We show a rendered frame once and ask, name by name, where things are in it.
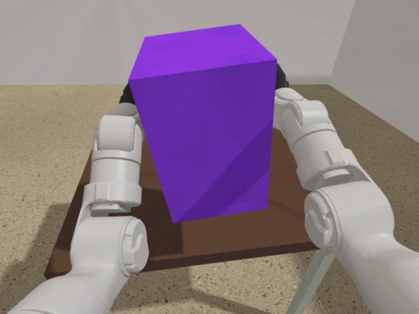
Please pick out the robot right hand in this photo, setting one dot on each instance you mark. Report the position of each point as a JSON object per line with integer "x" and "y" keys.
{"x": 280, "y": 78}

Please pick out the robot right upper arm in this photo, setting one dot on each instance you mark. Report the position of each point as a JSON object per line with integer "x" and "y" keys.
{"x": 354, "y": 221}

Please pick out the robot left hand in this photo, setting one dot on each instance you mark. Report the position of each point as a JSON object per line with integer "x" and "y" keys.
{"x": 127, "y": 96}

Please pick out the table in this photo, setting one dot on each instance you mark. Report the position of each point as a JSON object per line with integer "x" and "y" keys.
{"x": 279, "y": 229}

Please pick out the robot left forearm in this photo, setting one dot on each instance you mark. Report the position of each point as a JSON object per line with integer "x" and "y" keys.
{"x": 116, "y": 159}

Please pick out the robot left upper arm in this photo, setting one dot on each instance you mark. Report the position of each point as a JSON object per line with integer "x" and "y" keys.
{"x": 105, "y": 252}

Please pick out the robot right forearm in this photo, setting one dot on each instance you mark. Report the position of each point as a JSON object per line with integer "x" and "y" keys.
{"x": 320, "y": 155}

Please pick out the carton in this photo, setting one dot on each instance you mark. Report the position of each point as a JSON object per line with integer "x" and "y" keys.
{"x": 205, "y": 99}

